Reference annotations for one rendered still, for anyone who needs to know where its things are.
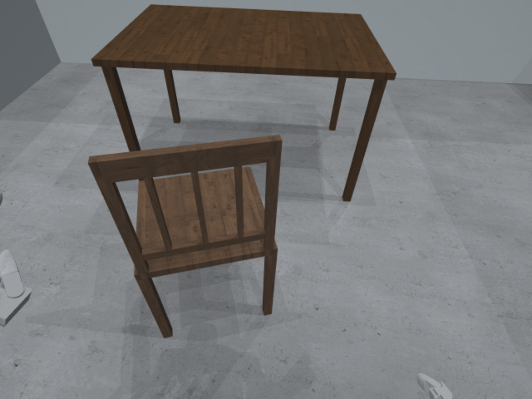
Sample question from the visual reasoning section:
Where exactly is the table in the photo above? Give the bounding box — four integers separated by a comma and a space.
91, 4, 397, 202

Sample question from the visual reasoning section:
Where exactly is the robot left hand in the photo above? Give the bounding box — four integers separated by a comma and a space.
0, 191, 32, 327

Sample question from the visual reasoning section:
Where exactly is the robot right hand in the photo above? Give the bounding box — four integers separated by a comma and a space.
417, 373, 452, 399

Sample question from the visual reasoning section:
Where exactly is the chair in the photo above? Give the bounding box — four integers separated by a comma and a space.
88, 135, 282, 338

